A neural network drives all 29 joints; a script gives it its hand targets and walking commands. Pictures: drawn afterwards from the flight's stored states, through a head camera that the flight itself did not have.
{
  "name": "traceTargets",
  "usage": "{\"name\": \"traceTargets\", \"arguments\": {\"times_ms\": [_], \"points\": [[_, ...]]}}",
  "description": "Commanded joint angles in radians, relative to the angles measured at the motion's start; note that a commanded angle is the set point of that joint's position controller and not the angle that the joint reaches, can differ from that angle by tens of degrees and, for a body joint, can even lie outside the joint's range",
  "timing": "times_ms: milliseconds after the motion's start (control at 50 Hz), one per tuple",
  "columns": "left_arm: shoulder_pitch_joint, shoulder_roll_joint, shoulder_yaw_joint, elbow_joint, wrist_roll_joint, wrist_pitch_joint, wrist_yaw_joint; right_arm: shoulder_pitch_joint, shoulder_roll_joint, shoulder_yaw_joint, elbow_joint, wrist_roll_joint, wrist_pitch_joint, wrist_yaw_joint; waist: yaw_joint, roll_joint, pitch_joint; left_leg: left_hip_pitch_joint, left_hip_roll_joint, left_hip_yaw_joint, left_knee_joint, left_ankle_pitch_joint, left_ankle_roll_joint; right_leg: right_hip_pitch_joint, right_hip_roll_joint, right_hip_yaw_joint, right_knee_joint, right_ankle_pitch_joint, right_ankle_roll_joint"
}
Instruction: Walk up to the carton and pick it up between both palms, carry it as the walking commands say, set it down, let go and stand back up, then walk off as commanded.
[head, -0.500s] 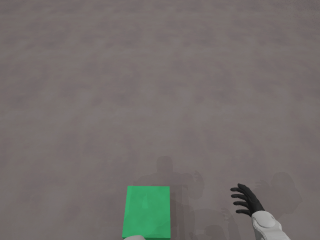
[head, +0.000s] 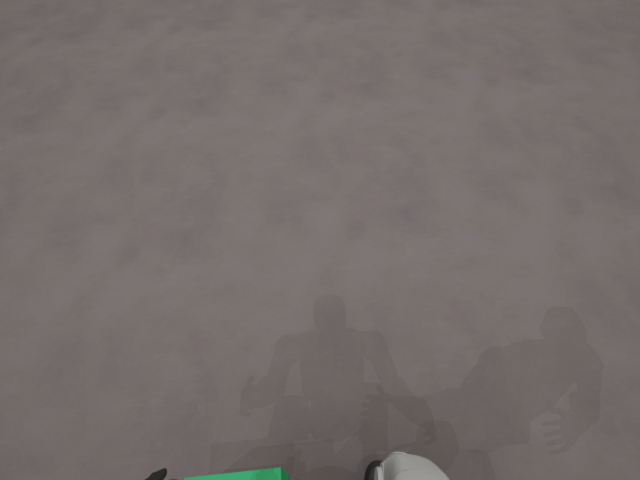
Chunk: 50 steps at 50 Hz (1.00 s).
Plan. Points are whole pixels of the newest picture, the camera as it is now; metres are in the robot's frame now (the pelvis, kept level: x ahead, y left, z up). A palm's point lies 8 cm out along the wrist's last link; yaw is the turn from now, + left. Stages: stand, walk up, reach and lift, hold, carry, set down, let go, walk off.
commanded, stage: walk off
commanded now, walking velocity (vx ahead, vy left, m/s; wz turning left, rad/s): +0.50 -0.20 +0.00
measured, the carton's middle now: out of the picture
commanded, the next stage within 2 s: none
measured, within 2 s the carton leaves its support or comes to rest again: neither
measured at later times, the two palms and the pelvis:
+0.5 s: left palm out of the picture +0.08 +0.16 -0.14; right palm (506, 338) +0.29 -0.28 -0.11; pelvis +0.18 -0.05 +0.01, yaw +1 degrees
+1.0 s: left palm (279, 285) +0.43 +0.07 -0.13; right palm (559, 235) +0.48 -0.45 -0.12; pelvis +0.41 -0.18 +0.01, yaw +1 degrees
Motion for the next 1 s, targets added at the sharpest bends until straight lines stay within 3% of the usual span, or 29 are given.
{"name": "traceTargets", "arguments": {"times_ms": [0,40,60,120,240,280,320,340,360,380,400,420,440,460,480,540,580,620,680,700,720,760,780,800,820,860,880,920,980], "points": [[0.217,0.089,0.014,0.042,0.003,-0.016,0.024,0.003,-0.059,-0.008,-0.06,-0.016,-0.009,0.003,0.067,-0.067,-0.182,-0.318,0.006,0.01,0.019,0.118,0.025,0.474,-0.179,0.275,-0.182,0.443,-0.052],[0.229,0.051,0.0,0.048,-0.002,-0.024,0.025,-0.013,-0.025,0.0,-0.063,-0.012,0.017,0.014,0.047,-0.118,-0.165,-0.272,-0.002,0.038,-0.01,0.116,0.014,0.4,-0.177,0.278,-0.251,0.382,-0.079],[0.226,0.055,-0.001,0.049,-0.005,-0.027,0.028,-0.053,-0.036,0.0,-0.076,-0.01,0.028,0.017,0.044,-0.086,-0.129,-0.306,-0.006,0.041,-0.023,0.126,0.008,0.419,-0.172,0.273,-0.267,0.355,-0.087],[0.345,0.043,-0.006,0.099,-0.008,-0.028,0.035,-0.211,-0.023,0.016,-0.115,-0.014,0.05,0.021,0.086,-0.112,-0.077,-0.338,-0.023,0.079,-0.172,0.11,-0.004,0.465,-0.166,0.289,-0.327,0.344,-0.096],[0.436,0.027,-0.017,0.144,0.007,-0.007,0.039,-0.36,-0.009,0.038,-0.142,0.009,0.053,0.011,0.102,-0.111,-0.036,-0.243,-0.054,0.126,-0.449,0.011,0.004,0.455,-0.172,0.252,-0.362,0.262,-0.131],[0.458,0.016,-0.023,0.164,0.007,0.003,0.039,-0.396,0.005,0.048,-0.146,0.017,0.042,0.006,0.104,-0.108,-0.017,-0.195,-0.074,0.161,-0.566,-0.002,0.009,0.45,-0.158,0.233,-0.34,0.316,-0.146],[0.462,0.019,-0.023,0.18,-0.001,0.011,0.036,-0.354,0.02,0.053,-0.13,0.02,0.031,-0.002,0.078,-0.109,-0.029,-0.097,-0.086,0.191,-0.687,0.069,0.023,0.422,-0.151,0.208,-0.287,0.386,-0.145],[0.436,0.025,-0.021,0.179,-0.01,0.013,0.033,-0.29,0.023,0.052,-0.106,0.016,0.024,-0.008,0.039,-0.09,-0.046,0.033,-0.093,0.205,-0.771,0.154,0.037,0.349,-0.135,0.172,-0.223,0.394,-0.134],[0.384,0.032,-0.02,0.163,-0.027,0.008,0.032,-0.183,-0.004,0.043,-0.073,0.003,0.018,-0.017,-0.025,-0.062,-0.097,0.265,-0.082,0.181,-0.828,0.249,0.059,0.199,-0.112,0.126,-0.116,0.386,-0.108],[0.328,0.023,-0.025,0.127,-0.039,-0.003,0.029,-0.038,-0.091,0.018,-0.042,-0.023,0.01,-0.031,-0.102,0.04,-0.163,0.515,0.074,-0.005,-0.865,0.161,0.095,-0.022,-0.055,0.063,0.075,0.265,-0.068],[0.286,-0.014,-0.028,0.072,-0.026,-0.009,0.017,0.072,-0.222,-0.014,-0.02,-0.026,0.017,-0.043,-0.126,0.247,-0.149,0.618,0.4,-0.384,-0.993,0.099,0.191,-0.317,0.055,0.014,0.35,-0.308,-0.008],[0.227,0.041,-0.006,0.052,0.005,0.004,0.015,0.097,-0.238,-0.025,0.013,0.002,0.033,-0.049,-0.123,0.163,-0.036,0.479,0.455,-0.465,-1.022,0.071,0.259,-0.412,-0.003,0.129,0.49,-0.342,-0.002],[0.217,0.03,0.001,0.044,0.004,0.01,0.009,0.027,-0.172,-0.008,0.003,0.004,0.027,-0.042,-0.059,0.097,0.067,0.393,0.414,-0.386,-1.041,0.092,0.248,-0.445,-0.031,0.165,0.533,-0.273,0.018],[0.226,0.003,0.002,0.052,0.001,0.012,0.005,-0.03,-0.1,0.007,-0.003,0.006,0.015,-0.03,-0.018,0.073,0.119,0.292,0.357,-0.285,-1.063,0.162,0.21,-0.408,-0.044,0.166,0.514,-0.203,0.035],[0.252,-0.023,0.004,0.06,0.003,0.017,-0.001,-0.064,-0.066,0.015,-0.003,0.006,0.002,-0.025,0.022,0.098,0.121,0.245,0.295,-0.179,-1.071,0.263,0.173,-0.361,-0.051,0.163,0.496,-0.147,0.051],[0.225,-0.045,0.011,0.049,0.01,0.038,-0.026,-0.002,-0.038,0.026,0.044,0.002,-0.023,-0.019,0.048,0.147,0.084,0.169,0.194,0.019,-1.043,0.543,0.111,-0.266,-0.036,0.113,0.457,-0.029,0.072],[0.123,-0.059,0.004,0.006,-0.002,0.04,-0.046,0.03,-0.042,0.022,0.06,-0.004,-0.028,-0.014,0.042,0.166,0.105,0.094,0.148,0.105,-1.046,0.593,0.086,-0.21,-0.036,0.074,0.328,0.066,0.072],[0.013,-0.07,-0.008,-0.034,-0.013,0.037,-0.063,0.039,-0.06,0.016,0.059,-0.005,-0.031,-0.011,0.027,0.186,0.125,0.021,0.121,0.155,-1.068,0.574,0.06,-0.09,-0.017,0.027,0.136,0.134,0.068],[-0.047,-0.023,-0.003,-0.05,-0.017,0.039,-0.073,0.087,-0.13,-0.009,0.062,0.001,-0.033,-0.016,0.014,0.198,0.105,0.058,0.172,0.135,-1.078,0.521,0.053,0.006,-0.013,0.012,0.038,0.147,0.038],[-0.048,-0.001,0.001,-0.052,-0.013,0.039,-0.07,0.089,-0.15,-0.017,0.058,0.003,-0.03,-0.017,0.022,0.194,0.089,0.085,0.187,0.137,-1.048,0.584,0.05,0.037,-0.004,0.011,0.014,0.12,0.025],[-0.033,0.022,0.007,-0.047,-0.01,0.038,-0.063,0.087,-0.17,-0.025,0.053,0.004,-0.027,-0.019,0.035,0.19,0.059,0.113,0.198,0.15,-0.991,0.703,0.046,0.088,0.013,0.005,-0.001,0.062,0.009],[0.176,0.084,0.034,0.03,-0.002,0.03,-0.044,0.086,-0.175,-0.03,0.044,0.002,-0.016,-0.019,0.13,0.117,-0.075,0.105,0.166,0.205,-0.681,0.814,0.027,0.367,0.055,-0.032,-0.078,0.005,-0.029],[0.323,0.149,0.057,0.07,0.015,0.023,-0.029,0.111,-0.132,-0.018,0.034,-0.007,-0.014,-0.013,0.191,0.039,-0.177,-0.035,0.114,0.204,-0.426,0.581,0.015,0.588,-0.008,0.032,-0.059,-0.051,-0.053],[0.41,0.29,0.089,0.094,0.01,0.021,-0.015,0.214,0.017,0.016,-0.01,0.015,-0.01,0.004,0.188,-0.347,-0.361,-0.344,-0.044,0.199,-0.051,-0.115,-0.025,0.818,-0.322,0.466,-0.197,-0.219,-0.178],[0.379,0.263,0.08,0.084,-0.016,0.022,-0.003,0.08,-0.065,-0.004,-0.03,0.01,-0.003,-0.004,0.214,-0.233,-0.344,-0.403,-0.044,0.061,0.109,-0.159,0.005,0.694,-0.332,0.584,-0.326,-0.24,-0.174],[0.189,0.159,0.048,0.053,-0.011,0.008,0.014,-0.019,-0.056,-0.002,-0.058,0.004,-0.016,0.001,0.131,-0.059,-0.15,-0.417,0.055,0.025,0.101,0.031,0.047,0.452,-0.288,0.429,-0.309,-0.14,-0.127],[0.12,0.12,0.036,0.038,-0.012,0.001,0.019,-0.008,-0.054,-0.007,-0.054,-0.007,-0.014,0.005,0.08,-0.033,-0.102,-0.357,0.079,0.027,0.031,0.098,0.043,0.338,-0.244,0.362,-0.325,-0.084,-0.11],[0.074,0.071,0.017,0.03,-0.005,-0.007,0.021,0.068,-0.026,-0.001,-0.027,-0.025,0.012,0.011,0.03,-0.065,-0.088,-0.259,0.075,0.051,-0.005,0.116,0.034,0.203,-0.199,0.286,-0.369,-0.061,-0.125],[0.106,0.055,0.006,0.051,-0.006,-0.019,0.018,-0.011,-0.006,0.007,-0.058,-0.018,0.04,0.015,0.018,-0.071,-0.024,-0.287,0.087,0.083,-0.147,0.139,0.02,0.129,-0.186,0.242,-0.447,-0.125,-0.158]]}}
